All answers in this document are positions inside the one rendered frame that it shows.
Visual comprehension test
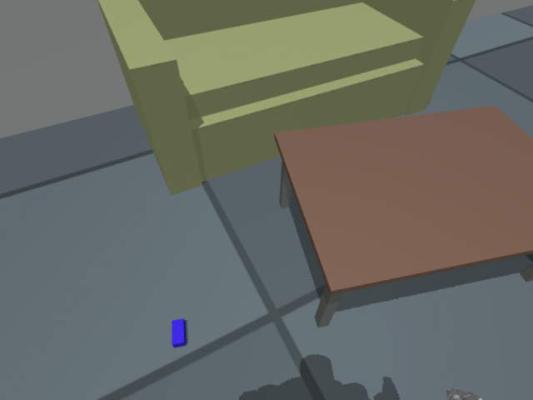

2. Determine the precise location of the coffee table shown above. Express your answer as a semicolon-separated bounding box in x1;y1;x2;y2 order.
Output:
274;106;533;328

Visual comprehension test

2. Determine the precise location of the sofa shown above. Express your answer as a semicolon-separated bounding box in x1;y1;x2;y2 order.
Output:
97;0;476;195

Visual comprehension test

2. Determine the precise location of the small box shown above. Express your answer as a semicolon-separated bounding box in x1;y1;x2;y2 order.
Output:
172;318;187;348

